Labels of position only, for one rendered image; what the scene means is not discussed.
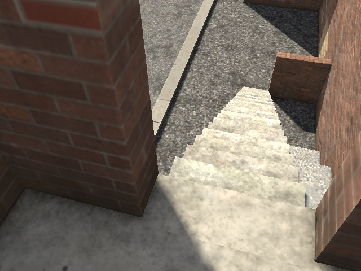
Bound stairs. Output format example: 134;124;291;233
169;86;306;207

